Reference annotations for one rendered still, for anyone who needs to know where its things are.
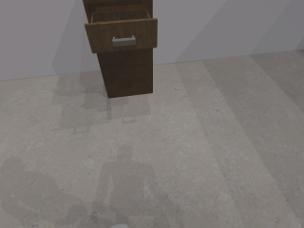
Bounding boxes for drawer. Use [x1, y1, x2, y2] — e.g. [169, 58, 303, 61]
[85, 9, 158, 54]

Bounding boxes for handle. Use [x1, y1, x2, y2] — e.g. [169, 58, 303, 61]
[112, 35, 136, 47]

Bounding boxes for cabinet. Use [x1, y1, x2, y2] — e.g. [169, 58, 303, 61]
[83, 0, 153, 99]

